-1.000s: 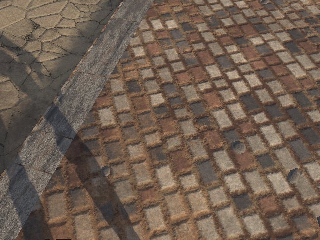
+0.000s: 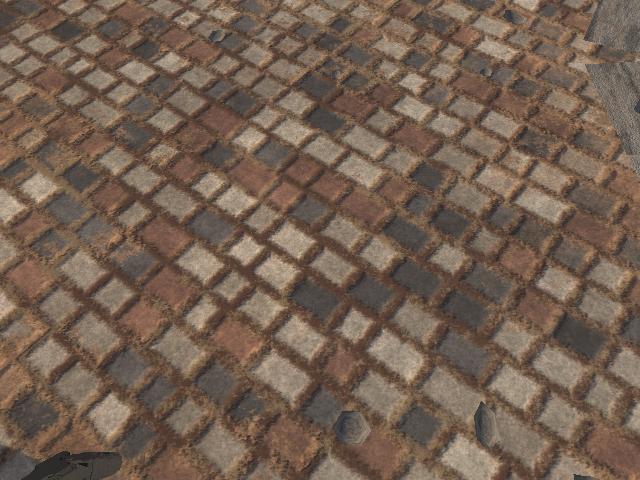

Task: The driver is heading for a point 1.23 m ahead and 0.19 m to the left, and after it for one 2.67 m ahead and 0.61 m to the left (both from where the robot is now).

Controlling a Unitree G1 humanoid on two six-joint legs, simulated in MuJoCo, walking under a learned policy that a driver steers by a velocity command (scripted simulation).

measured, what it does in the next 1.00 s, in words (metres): walks ahead: left foot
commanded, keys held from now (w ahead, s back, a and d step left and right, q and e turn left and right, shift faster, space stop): no key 0.94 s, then w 0.06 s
